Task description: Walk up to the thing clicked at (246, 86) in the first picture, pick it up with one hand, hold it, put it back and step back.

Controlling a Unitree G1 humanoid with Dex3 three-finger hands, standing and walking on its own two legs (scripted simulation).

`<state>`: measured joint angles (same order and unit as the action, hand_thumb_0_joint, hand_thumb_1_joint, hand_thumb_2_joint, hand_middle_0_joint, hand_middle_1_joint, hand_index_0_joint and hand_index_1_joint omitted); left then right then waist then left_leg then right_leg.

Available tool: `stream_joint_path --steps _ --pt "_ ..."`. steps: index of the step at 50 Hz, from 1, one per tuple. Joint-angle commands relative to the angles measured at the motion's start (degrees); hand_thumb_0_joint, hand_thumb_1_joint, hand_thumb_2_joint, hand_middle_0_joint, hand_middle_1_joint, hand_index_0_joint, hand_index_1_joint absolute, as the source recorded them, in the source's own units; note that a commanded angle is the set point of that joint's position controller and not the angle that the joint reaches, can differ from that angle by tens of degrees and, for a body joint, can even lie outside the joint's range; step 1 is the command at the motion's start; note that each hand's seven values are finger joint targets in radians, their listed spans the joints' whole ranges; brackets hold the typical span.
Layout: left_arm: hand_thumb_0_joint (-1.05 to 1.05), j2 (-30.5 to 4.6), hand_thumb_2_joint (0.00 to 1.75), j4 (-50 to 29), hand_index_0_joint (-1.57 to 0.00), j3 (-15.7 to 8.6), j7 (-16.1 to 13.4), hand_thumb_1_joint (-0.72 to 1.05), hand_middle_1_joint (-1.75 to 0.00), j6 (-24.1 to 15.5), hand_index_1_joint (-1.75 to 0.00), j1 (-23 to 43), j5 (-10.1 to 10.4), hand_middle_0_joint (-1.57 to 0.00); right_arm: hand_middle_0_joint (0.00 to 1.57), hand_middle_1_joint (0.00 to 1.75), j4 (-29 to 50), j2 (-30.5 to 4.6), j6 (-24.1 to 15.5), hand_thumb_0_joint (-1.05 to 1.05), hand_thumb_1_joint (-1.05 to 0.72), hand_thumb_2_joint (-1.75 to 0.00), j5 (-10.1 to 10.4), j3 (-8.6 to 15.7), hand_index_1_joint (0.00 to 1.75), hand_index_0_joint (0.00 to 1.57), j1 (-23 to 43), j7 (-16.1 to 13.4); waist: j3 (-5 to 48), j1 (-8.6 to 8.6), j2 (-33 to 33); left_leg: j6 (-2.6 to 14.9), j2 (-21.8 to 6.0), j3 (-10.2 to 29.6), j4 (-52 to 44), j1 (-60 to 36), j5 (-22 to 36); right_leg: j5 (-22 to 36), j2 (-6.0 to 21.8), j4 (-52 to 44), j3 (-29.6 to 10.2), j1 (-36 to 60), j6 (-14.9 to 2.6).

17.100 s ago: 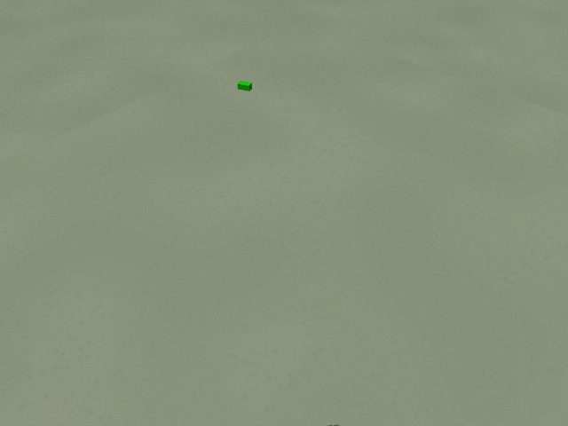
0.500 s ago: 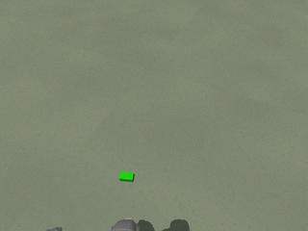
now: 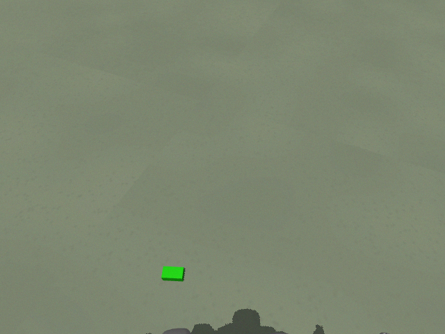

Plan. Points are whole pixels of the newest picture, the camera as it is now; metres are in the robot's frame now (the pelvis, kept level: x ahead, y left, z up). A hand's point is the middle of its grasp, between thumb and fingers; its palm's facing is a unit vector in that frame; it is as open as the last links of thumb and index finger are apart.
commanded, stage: walk up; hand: left
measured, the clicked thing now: (173, 273) +0.44 +0.23 -0.73
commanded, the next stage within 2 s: stand in 1.22 s
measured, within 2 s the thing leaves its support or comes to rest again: neither
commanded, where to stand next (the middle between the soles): +0.06 -0.02 m, yaw +2 degrees
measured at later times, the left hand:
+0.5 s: hand out of the picture +0.13 +0.23 -0.12, palm faces -0.01 -0.95 -0.32, open 7.4 cm
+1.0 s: hand out of the picture +0.09 +0.24 -0.13, palm faces +0.01 -0.95 -0.32, open 7.4 cm
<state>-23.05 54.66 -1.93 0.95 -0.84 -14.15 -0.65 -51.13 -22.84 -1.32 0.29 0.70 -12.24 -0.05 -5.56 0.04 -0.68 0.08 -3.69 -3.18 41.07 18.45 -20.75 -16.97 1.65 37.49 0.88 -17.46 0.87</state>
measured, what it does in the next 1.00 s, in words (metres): stands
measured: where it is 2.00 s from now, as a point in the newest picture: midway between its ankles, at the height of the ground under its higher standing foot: outside the picture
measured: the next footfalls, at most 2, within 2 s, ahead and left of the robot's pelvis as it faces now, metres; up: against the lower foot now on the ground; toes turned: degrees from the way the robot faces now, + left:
none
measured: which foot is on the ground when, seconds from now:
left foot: down 0.00-1.00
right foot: down 0.00-1.00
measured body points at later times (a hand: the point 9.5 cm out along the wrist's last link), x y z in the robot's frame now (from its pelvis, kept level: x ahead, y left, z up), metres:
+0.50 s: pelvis +0.02 -0.01 +0.03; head +0.02 -0.01 +0.48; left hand +0.13 +0.28 -0.10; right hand +0.11 -0.32 -0.10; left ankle +0.03 +0.12 -0.72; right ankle +0.03 -0.14 -0.72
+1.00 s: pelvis +0.03 -0.01 +0.03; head +0.03 -0.02 +0.48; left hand +0.09 +0.29 -0.10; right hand +0.10 -0.31 -0.11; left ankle +0.03 +0.12 -0.72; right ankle +0.03 -0.14 -0.72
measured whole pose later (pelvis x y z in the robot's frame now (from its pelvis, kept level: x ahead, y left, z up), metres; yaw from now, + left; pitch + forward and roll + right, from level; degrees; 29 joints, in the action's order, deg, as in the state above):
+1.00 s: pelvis +0.03 -0.01 +0.03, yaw +1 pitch -2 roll +0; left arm -19.4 67.0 -1.2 1.2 0.1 -5.4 -0.4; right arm -66.9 -20.2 -1.0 -0.5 -0.4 -5.8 0.3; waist -2.6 0.1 -0.6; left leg -1.6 -2.7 -2.2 19.0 6.6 -10.1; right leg -9.6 1.4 18.4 2.1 -6.5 0.8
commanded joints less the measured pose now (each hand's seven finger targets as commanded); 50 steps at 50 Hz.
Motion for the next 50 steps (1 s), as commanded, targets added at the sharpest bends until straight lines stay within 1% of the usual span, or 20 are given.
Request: stream_joint_path --steps 1,2,3,4,5,7,9,10,13,15,17,19,24,25,26,31,36,40,44,50 --pt "0.0 -13.1 0.9 -3.8 -0.2 -1.9 -0.9 0.9 -0.3 -1.2 -0.3 7.3 0.3 -0.2 0.2 0.3 -0.4 -11.1 -1.0 0.0 -0.9 -0.9 0.6 3.0 0.3 0.2 -1.0 -0.4 4.4 2.28 6.6 1.65 -0.8 4.2 -9.3 -8.0 4.7 7.9 9.7 -12.3 -10.4 -5.1 -7.36" --pt "0.0 -11.8 0.9 -3.3 -0.2 -1.4 -0.9 0.9 -0.3 -1.1 -0.3 6.9 0.4 -0.2 0.2 0.3 -1.1 -11.9 -1.4 0.0 -0.9 -0.9 0.4 3.1 0.3 0.2 0.0 -0.4 5.1 1.59 6.4 2.53 -3.3 7.1 -12.4 -8.0 8.7 8.6 7.1 -10.3 -7.8 -3.7 -5.09" --pt "0.0 -11.1 0.9 -2.4 -0.2 -1.3 -0.8 0.9 -0.3 -0.9 -0.3 6.3 0.6 -0.2 0.2 0.3 -1.6 -12.7 -1.6 0.0 -0.9 -0.9 0.3 2.9 0.3 0.2 1.9 -0.2 5.3 0.32 5.8 3.3 -5.1 9.8 -14.2 -6.0 10.2 6.8 4.6 -9.5 -5.8 -1.0 -3.79" --pt "0.0 -11.2 0.9 -1.5 -0.2 -1.4 -0.7 0.9 -0.3 -0.9 -0.3 5.7 0.5 -0.2 0.2 0.3 -2.2 -13.2 -1.8 0.0 -0.9 -0.9 0.3 2.7 0.3 0.2 3.0 -0.1 7.0 -0.41 4.4 3.91 -6.3 10.3 -14.5 -4.8 12.1 8.1 4.3 -9.1 -5.0 3.7 -3.63" --pt "0.0 -11.3 0.9 -0.7 -0.2 -1.3 -0.8 0.9 -0.3 -1.0 -0.3 5.7 0.6 -0.2 0.2 0.3 -2.9 -12.6 -2.0 0.0 -0.9 -0.9 0.3 2.3 0.3 0.2 3.8 -0.1 8.0 -0.77 4.0 3.61 -5.7 9.3 -14.6 -5.0 15.0 11.2 4.7 -8.9 -5.3 6.1 -3.73" --pt "0.0 -11.1 0.9 0.3 -0.2 -1.2 -0.9 0.9 -0.3 -1.0 -0.3 7.4 0.9 -0.2 0.2 0.3 -4.4 -11.9 -2.0 0.0 -0.9 -0.9 0.3 1.9 0.3 0.2 4.9 -0.2 8.2 -0.35 2.5 2.41 -4.3 7.3 -15.3 -6.4 18.2 15.4 5.7 -9.8 -5.5 7.4 -4.06" --pt "0.0 -10.7 0.9 1.5 -0.2 -1.0 -1.0 0.9 -0.3 -0.8 -0.3 8.2 1.2 -0.2 0.2 0.3 -5.7 -11.7 -1.9 0.0 -0.9 -0.9 0.3 1.8 0.3 0.2 6.5 -0.3 7.4 -0.74 1.0 2.03 -4.1 6.9 -16.8 -7.4 18.8 15.8 5.7 -11.1 -4.9 7.3 -3.88" --pt "0.0 -10.5 0.9 1.9 -0.2 -0.9 -1.0 0.9 -0.3 -0.8 -0.3 8.8 1.2 -0.2 0.2 0.3 -6.4 -11.4 -1.8 0.0 -0.9 -0.9 0.3 1.7 0.3 0.2 6.5 -0.3 8.2 -0.62 1.1 1.89 -4.2 6.7 -17.3 -8.8 20.0 16.3 5.9 -11.7 -5.0 7.6 -3.74" --pt "0.0 -9.9 0.9 3.3 -0.2 -0.7 -0.9 0.9 -0.3 -0.5 -0.3 11.5 1.1 -0.2 0.2 0.3 -8.0 -10.9 -1.6 0.0 -0.9 -0.9 0.1 1.6 0.3 0.2 7.7 -0.2 7.4 -0.43 1.0 1.55 -4.2 6.8 -20.0 -8.4 18.0 13.9 5.8 -14.3 -4.6 8.9 -3.14" --pt "0.0 -9.7 0.9 4.2 -0.2 -0.7 -0.9 0.9 -0.3 -0.5 -0.3 12.0 1.0 -0.2 0.2 0.3 -8.9 -10.7 -1.5 0.0 -0.9 -0.9 0.0 1.6 0.3 0.2 8.5 -0.3 8.5 -0.46 0.9 1.42 -4.3 6.4 -20.9 -9.9 19.0 14.8 6.0 -15.5 -4.5 10.2 -3.03" --pt "0.0 -9.5 0.9 5.0 -0.2 -0.6 -0.9 0.9 -0.3 -0.5 -0.3 12.8 0.9 -0.2 0.2 0.3 -9.6 -10.3 -1.4 0.0 -0.9 -0.9 0.0 1.4 0.3 0.2 9.3 -0.3 8.1 -0.38 1.2 1.19 -4.2 6.0 -21.7 -10.5 19.4 15.1 6.0 -17.2 -4.4 10.4 -2.61" --pt "0.0 -9.4 0.9 5.8 -0.2 -0.6 -0.9 0.9 -0.3 -0.4 -0.3 13.6 0.9 -0.2 0.2 0.3 -10.3 -10.1 -1.3 0.0 -0.9 -0.9 -0.2 1.2 0.3 0.2 9.9 -0.2 7.5 -0.37 0.8 0.93 -4.2 5.9 -22.8 -11.1 18.4 13.7 6.0 -18.5 -4.4 10.1 -2.27" --pt "0.0 -9.3 0.9 7.5 -0.2 -0.8 -0.8 0.9 -0.3 -0.5 -0.3 14.4 0.5 -0.2 0.2 0.3 -11.4 -9.9 -1.1 0.0 -0.9 -0.9 -0.2 1.1 0.3 0.2 10.7 -0.1 7.3 -0.19 1.3 0.76 -4.2 5.7 -24.0 -11.9 16.8 12.4 5.9 -20.9 -4.3 10.1 -1.87" --pt "0.0 -9.5 0.9 7.6 -0.2 -0.9 -0.8 0.9 -0.3 -0.5 -0.3 15.0 0.4 -0.2 0.2 0.3 -11.8 -10.1 -1.1 0.0 -0.9 -0.9 -0.3 1.2 0.3 0.2 10.1 -0.2 7.8 0.22 1.7 0.74 -4.2 5.5 -24.3 -11.9 16.4 12.5 6.2 -21.1 -4.5 11.0 -2.05" --pt "0.0 -9.3 0.9 7.8 -0.2 -1.0 -0.7 0.9 -0.3 -0.5 -0.3 14.6 0.5 -0.2 0.2 0.3 -11.8 -10.0 -1.1 0.0 -0.9 -0.9 -0.2 1.1 0.3 0.2 10.0 -0.1 7.9 -0.01 1.1 0.51 -4.3 5.6 -24.4 -12.5 17.4 12.6 6.1 -21.1 -4.4 11.0 -1.97" --pt "0.0 -9.3 0.9 8.6 -0.2 -1.0 -0.7 0.9 -0.3 -0.4 -0.3 14.6 0.2 -0.2 0.2 0.3 -12.2 -10.2 -0.8 0.0 -0.9 -0.9 -0.5 1.3 0.3 0.2 10.8 -0.1 6.5 0.21 1.1 0.56 -4.1 5.7 -25.0 -12.4 13.8 9.0 5.8 -23.1 -4.6 9.3 -2.01" --pt "0.0 -9.1 0.9 9.0 -0.2 -1.2 -0.6 0.9 -0.3 -0.4 -0.3 13.8 0.3 -0.2 0.2 0.3 -12.5 -10.1 -0.8 0.0 -0.9 -0.9 -0.5 1.2 0.3 0.2 10.4 -0.2 7.0 -0.01 1.1 0.51 -4.3 5.7 -25.2 -13.1 14.6 9.4 5.8 -23.2 -4.6 9.4 -1.82" --pt "0.0 -9.0 0.9 8.9 -0.2 -1.3 -0.7 0.9 -0.3 -0.4 -0.3 13.9 0.2 -0.2 0.2 0.3 -12.8 -10.0 -0.8 0.0 -0.9 -0.9 -0.5 1.2 0.3 0.2 9.7 -0.3 7.2 0.27 1.4 0.43 -4.2 5.8 -25.4 -12.4 14.6 10.0 5.8 -23.2 -4.6 10.4 -1.84" --pt "0.0 -8.9 0.9 8.9 -0.2 -1.4 -0.7 0.9 -0.3 -0.3 -0.3 12.8 0.2 -0.2 0.2 0.3 -12.5 -9.8 -0.8 0.0 -0.9 -0.9 -0.5 1.2 0.3 0.2 10.1 -0.3 6.7 -0.2 1.0 0.56 -4.2 5.9 -25.3 -12.3 15.1 10.3 5.7 -23.1 -4.3 10.0 -1.67" --pt "0.0 -8.7 0.9 8.6 -0.2 -1.4 -0.7 0.9 -0.3 -0.3 -0.3 12.6 0.2 -0.2 0.2 0.3 -12.3 -9.7 -0.7 0.0 -0.9 -0.9 -0.6 1.3 0.3 0.2 9.5 -0.4 7.0 -0.04 1.2 0.57 -4.3 5.9 -25.3 -12.2 16.0 11.6 5.7 -22.7 -4.3 10.6 -1.61"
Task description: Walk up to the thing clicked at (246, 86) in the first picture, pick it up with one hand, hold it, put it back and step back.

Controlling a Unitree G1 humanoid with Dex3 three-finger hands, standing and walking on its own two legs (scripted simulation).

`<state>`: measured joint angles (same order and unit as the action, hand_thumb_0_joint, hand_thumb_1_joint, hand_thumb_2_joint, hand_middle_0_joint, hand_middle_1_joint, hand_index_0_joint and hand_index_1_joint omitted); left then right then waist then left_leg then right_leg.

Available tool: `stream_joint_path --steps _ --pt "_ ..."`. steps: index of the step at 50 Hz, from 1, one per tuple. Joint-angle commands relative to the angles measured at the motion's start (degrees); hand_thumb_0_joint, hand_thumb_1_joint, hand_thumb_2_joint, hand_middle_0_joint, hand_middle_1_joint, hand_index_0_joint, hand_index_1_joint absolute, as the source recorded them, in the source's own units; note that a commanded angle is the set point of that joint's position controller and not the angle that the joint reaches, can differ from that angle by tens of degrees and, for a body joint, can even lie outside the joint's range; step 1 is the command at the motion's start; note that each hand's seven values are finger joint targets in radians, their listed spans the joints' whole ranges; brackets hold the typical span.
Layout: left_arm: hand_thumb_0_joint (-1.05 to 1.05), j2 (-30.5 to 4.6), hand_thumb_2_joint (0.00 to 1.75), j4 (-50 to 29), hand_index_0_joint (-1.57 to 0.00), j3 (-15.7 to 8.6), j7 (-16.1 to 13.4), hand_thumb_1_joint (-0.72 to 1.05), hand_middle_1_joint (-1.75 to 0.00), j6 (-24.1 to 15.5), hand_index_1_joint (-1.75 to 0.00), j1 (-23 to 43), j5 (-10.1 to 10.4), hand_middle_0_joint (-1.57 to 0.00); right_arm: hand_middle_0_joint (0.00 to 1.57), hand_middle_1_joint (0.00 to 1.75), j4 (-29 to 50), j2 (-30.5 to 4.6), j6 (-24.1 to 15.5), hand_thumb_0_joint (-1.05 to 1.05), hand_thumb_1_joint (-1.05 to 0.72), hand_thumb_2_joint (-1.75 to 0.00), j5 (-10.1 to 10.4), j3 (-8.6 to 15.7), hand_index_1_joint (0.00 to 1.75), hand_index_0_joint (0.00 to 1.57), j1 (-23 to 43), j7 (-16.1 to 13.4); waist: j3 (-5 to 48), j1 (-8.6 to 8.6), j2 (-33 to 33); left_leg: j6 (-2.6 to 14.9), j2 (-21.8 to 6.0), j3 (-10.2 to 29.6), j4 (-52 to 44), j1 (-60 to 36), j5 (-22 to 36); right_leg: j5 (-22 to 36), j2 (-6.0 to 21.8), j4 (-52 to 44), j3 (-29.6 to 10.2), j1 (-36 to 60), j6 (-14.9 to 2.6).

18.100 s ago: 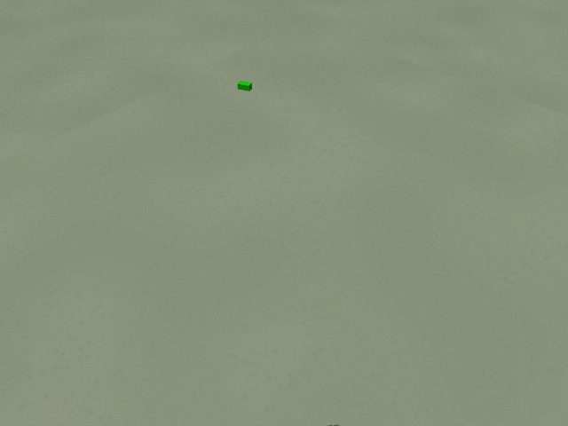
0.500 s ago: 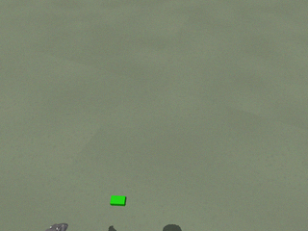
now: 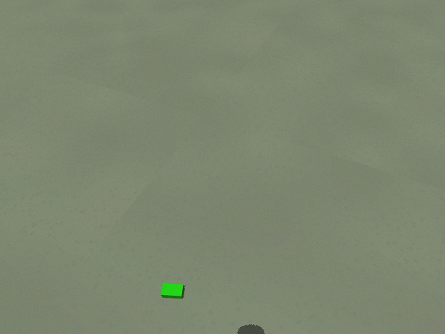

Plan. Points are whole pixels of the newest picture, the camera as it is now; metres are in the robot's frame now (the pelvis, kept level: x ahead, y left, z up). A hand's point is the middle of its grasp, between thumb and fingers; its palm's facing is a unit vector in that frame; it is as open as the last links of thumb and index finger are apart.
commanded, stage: walk up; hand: left
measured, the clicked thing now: (172, 291) +0.42 +0.24 -0.76
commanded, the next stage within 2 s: stand in 0.22 s
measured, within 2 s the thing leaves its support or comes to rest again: neither
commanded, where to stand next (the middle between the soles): +0.03 -0.01 m, yaw +1 degrees
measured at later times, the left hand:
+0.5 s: hand out of the picture +0.09 +0.25 -0.15, palm faces -0.03 -0.94 -0.34, open 7.4 cm
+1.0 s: hand out of the picture +0.08 +0.25 -0.15, palm faces -0.03 -0.94 -0.34, open 7.4 cm
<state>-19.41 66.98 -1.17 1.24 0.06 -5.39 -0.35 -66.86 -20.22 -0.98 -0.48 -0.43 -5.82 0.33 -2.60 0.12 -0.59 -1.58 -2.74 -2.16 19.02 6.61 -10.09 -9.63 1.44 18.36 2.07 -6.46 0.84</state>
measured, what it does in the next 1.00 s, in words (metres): stands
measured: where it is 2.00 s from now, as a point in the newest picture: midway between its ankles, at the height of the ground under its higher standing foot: outside the picture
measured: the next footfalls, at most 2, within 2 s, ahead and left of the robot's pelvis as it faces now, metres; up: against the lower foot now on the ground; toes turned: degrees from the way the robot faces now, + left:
none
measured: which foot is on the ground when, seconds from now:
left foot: down 0.00-1.00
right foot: down 0.00-1.00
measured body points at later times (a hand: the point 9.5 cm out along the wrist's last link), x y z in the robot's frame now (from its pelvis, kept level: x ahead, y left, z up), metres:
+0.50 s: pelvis +0.01 +0.00 +0.00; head +0.02 +0.00 +0.45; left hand +0.09 +0.30 -0.13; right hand +0.09 -0.30 -0.13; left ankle +0.00 +0.14 -0.75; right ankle +0.01 -0.13 -0.75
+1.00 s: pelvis +0.01 +0.00 +0.00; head +0.02 +0.00 +0.45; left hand +0.09 +0.30 -0.13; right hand +0.08 -0.30 -0.13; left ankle +0.00 +0.14 -0.75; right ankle +0.01 -0.13 -0.75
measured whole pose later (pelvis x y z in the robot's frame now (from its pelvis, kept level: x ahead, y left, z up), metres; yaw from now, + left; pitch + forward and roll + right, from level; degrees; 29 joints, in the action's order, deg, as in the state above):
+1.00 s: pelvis +0.01 +0.00 +0.00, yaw +0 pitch -2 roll +0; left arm -20.1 64.6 0.2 0.7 -0.6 -6.5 -0.3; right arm -65.3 -20.3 -0.5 -0.8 -0.3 -5.8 0.5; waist -2.9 0.4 -0.4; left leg -1.6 -2.4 -2.4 17.7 5.2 -10.2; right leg -10.4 1.7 18.3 1.9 -5.7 1.0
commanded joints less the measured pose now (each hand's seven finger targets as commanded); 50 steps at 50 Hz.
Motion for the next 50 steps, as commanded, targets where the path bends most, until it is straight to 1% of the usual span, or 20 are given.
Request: stream_joint_path --steps 1,9,10,11,12,15,16,17,19,20,24,25,26,28,31,37,38,43,47,50 --pt "0.0 -12.3 0.9 -3.7 -0.2 -2.2 -1.1 0.9 -0.3 -1.1 -0.3 3.6 0.0 -0.2 0.2 0.3 3.6 -12.1 -1.1 0.0 -0.9 -0.9 0.2 2.4 0.3 0.2 3.1 -0.7 3.7 -0.09 0.7 2.12 -5.3 5.1 -3.3 -0.4 5.9 4.2 5.8 -3.4 -5.3 -0.5 -1.48" --pt "0.0 -12.1 0.9 -4.0 -0.2 -2.1 -1.1 0.9 -0.3 -0.9 -0.3 3.2 -0.1 -0.2 0.2 0.3 3.8 -12.4 -1.2 0.0 -0.9 -0.9 0.2 2.7 0.3 0.2 3.7 -0.9 4.3 -0.29 0.4 2.27 -5.5 5.3 -3.8 -0.3 7.4 6.2 5.8 -2.6 -4.7 0.8 -1.5" --pt "0.0 -12.2 0.9 -4.0 -0.2 -2.2 -1.2 0.9 -0.3 -1.0 -0.3 3.4 -0.1 -0.2 0.2 0.3 3.8 -12.2 -1.2 0.0 -0.9 -0.9 0.2 2.7 0.3 0.2 3.3 -0.9 4.5 -0.17 0.8 2.23 -5.6 5.4 -3.6 -0.7 8.8 6.6 5.8 -2.5 -4.6 0.8 -1.45" --pt "0.0 -12.6 0.9 -4.7 -0.2 -1.7 -1.3 0.9 -0.3 -1.4 -0.3 3.4 -0.3 -0.2 0.2 0.3 4.0 -11.8 -1.0 0.0 -0.9 -0.9 -0.3 2.5 0.3 0.2 3.8 -0.8 4.4 -0.14 0.8 1.83 -6.0 5.2 -3.6 -1.4 10.3 7.8 6.5 -2.5 -5.0 0.7 -1.49" --pt "0.0 -12.4 0.9 -4.6 -0.2 -1.7 -1.4 0.9 -0.3 -1.6 -0.3 3.4 -0.2 -0.2 0.2 0.3 4.0 -12.0 -1.0 0.0 -0.9 -0.9 -0.3 2.7 0.3 0.2 3.6 -0.8 4.7 -0.1 0.8 1.9 -6.0 5.1 -3.3 -1.6 10.5 8.2 6.5 -2.6 -5.1 0.9 -1.43" --pt "0.0 -12.6 0.9 -4.9 -0.2 -1.5 -1.5 0.9 -0.3 -1.7 -0.3 3.4 -0.1 -0.2 0.2 0.3 4.0 -11.9 -0.9 0.0 -0.9 -0.9 -0.2 2.6 0.3 0.2 3.5 -0.8 4.1 0.1 0.4 1.49 -5.7 5.0 -3.9 -1.0 9.3 7.8 6.5 -3.0 -5.2 0.8 -1.35" --pt "0.0 -12.5 0.9 -5.1 -0.2 -1.4 -1.5 0.9 -0.3 -1.7 -0.3 3.4 -0.1 -0.2 0.2 0.3 4.2 -12.2 -0.8 0.0 -0.9 -0.9 -0.2 2.7 0.3 0.2 3.7 -0.7 4.8 0.04 -0.1 1.78 -5.8 4.8 -3.6 -1.5 9.5 8.6 6.7 -2.9 -5.2 1.3 -1.43" --pt "0.0 -12.7 0.9 -5.0 -0.2 -1.3 -1.6 0.9 -0.3 -1.8 -0.3 3.2 -0.1 -0.2 0.2 0.3 4.2 -11.8 -0.7 0.0 -0.9 -0.9 -0.1 2.6 0.3 0.2 3.9 -0.6 4.4 -0.06 1.1 1.65 -5.8 5.1 -3.7 -1.4 9.3 8.1 6.6 -3.0 -5.0 1.1 -1.26" --pt "0.0 -12.6 0.9 -5.0 -0.2 -1.3 -1.5 0.9 -0.3 -1.7 -0.3 3.2 -0.1 -0.2 0.2 0.3 4.2 -12.1 -0.8 0.0 -0.9 -0.9 -0.1 2.6 0.3 0.2 3.3 -0.6 4.4 0.15 0.5 1.75 -5.6 4.8 -4.1 -1.0 7.3 6.8 6.7 -3.3 -5.3 1.3 -1.36" --pt "0.0 -13.1 0.9 -5.1 -0.2 -1.3 -1.6 0.9 -0.3 -1.7 -0.3 3.3 -0.1 -0.2 0.2 0.3 4.2 -11.6 -0.7 0.0 -0.9 -0.9 -0.2 2.5 0.3 0.2 3.5 -0.6 3.8 0.08 0.8 1.54 -5.6 5.0 -4.4 -0.8 7.4 6.1 6.6 -3.1 -5.1 0.8 -1.39" --pt "0.0 -12.7 0.9 -5.2 -0.2 -1.1 -1.5 0.9 -0.3 -1.9 -0.3 2.4 -0.2 -0.2 0.2 0.3 4.5 -12.2 -0.8 0.0 -0.9 -0.9 0.0 2.7 0.3 0.2 3.7 -0.5 5.1 -0.16 0.7 1.98 -5.8 4.9 -3.7 -2.4 9.8 8.3 6.6 -2.9 -4.9 1.0 -1.29" --pt "0.0 -13.2 0.9 -5.3 -0.2 -1.2 -1.6 0.9 -0.3 -1.9 -0.3 2.9 -0.1 -0.2 0.2 0.3 4.5 -11.8 -0.8 0.0 -0.9 -0.9 -0.1 2.6 0.3 0.2 3.2 -0.5 5.0 0.23 1.2 1.79 -5.8 4.9 -3.8 -2.4 10.4 8.8 6.7 -2.6 -5.0 1.1 -1.39" --pt "0.0 -12.8 0.9 -5.3 -0.2 -1.1 -1.6 0.9 -0.3 -2.0 -0.3 2.8 -0.1 -0.2 0.2 0.3 4.5 -12.2 -0.8 0.0 -0.9 -0.9 -0.1 2.6 0.3 0.2 3.5 -0.5 5.4 0.03 0.7 2.08 -6.0 4.9 -3.4 -2.7 10.4 9.2 6.8 -2.7 -5.0 1.5 -1.4" --pt "0.0 -13.1 0.9 -5.5 -0.2 -1.1 -1.6 0.9 -0.3 -1.9 -0.3 3.0 0.0 -0.2 0.2 0.3 4.5 -11.8 -0.8 0.0 -0.9 -0.9 -0.2 2.5 0.3 0.2 3.2 -0.5 4.4 0.12 0.9 1.72 -5.8 4.9 -3.9 -2.1 10.3 8.3 6.6 -2.5 -4.9 0.7 -1.5" --pt "0.0 -13.0 0.9 -5.5 -0.2 -1.0 -1.6 0.9 -0.3 -1.8 -0.3 2.4 -0.2 -0.2 0.2 0.3 4.6 -12.2 -0.8 0.0 -0.9 -0.9 -0.2 2.7 0.3 0.2 3.5 -0.5 5.0 -0.04 0.5 1.96 -5.9 4.7 -3.6 -2.7 10.1 9.1 6.7 -2.6 -5.0 1.1 -1.5" --pt "0.0 -13.1 0.9 -5.5 -0.2 -1.0 -1.6 0.9 -0.3 -1.7 -0.3 2.0 -0.1 -0.2 0.2 0.3 4.5 -11.9 -0.7 0.0 -0.9 -0.9 -0.1 2.5 0.3 0.2 3.2 -0.5 3.4 -0.19 1.0 1.7 -5.8 5.0 -4.5 -2.1 8.9 6.8 6.4 -2.8 -5.0 0.1 -1.5" --pt "0.0 -13.2 0.9 -5.6 -0.2 -1.1 -1.6 0.9 -0.3 -1.7 -0.3 1.8 -0.1 -0.2 0.2 0.3 4.7 -12.2 -0.7 0.0 -0.9 -0.9 -0.1 2.7 0.3 0.2 3.3 -0.5 4.3 -0.16 1.0 1.88 -5.8 4.6 -3.9 -2.9 9.0 7.2 6.6 -2.8 -5.1 0.1 -1.64" --pt "0.0 -13.2 0.9 -5.5 -0.2 -1.0 -1.6 0.9 -0.3 -1.7 -0.3 1.5 -0.1 -0.2 0.2 0.3 4.7 -12.3 -0.6 0.0 -0.9 -0.9 -0.1 2.6 0.3 0.2 3.1 -0.5 4.2 -0.17 0.7 2.12 -5.7 4.5 -3.7 -2.6 7.8 7.5 6.7 -2.9 -5.3 0.4 -1.73" --pt "0.0 -13.6 0.9 -5.5 -0.2 -1.2 -1.7 0.9 -0.3 -1.8 -0.3 1.7 0.0 -0.2 0.2 0.3 4.6 -11.6 -0.6 0.0 -0.9 -0.9 -0.1 2.4 0.3 0.2 2.4 -0.4 3.4 0.02 1.6 1.83 -5.4 4.8 -4.1 -2.1 8.1 7.4 6.6 -3.0 -5.4 0.1 -1.62" --pt "0.0 -13.1 0.9 -5.6 -0.2 -1.0 -1.6 0.9 -0.3 -1.7 -0.3 1.4 -0.1 -0.2 0.2 0.3 4.8 -12.0 -0.5 0.0 -0.9 -0.9 -0.1 2.5 0.3 0.2 2.6 -0.5 3.7 -0.07 0.9 2.0 -5.5 4.6 -3.8 -2.0 7.1 7.0 6.6 -3.3 -5.3 0.4 -1.6"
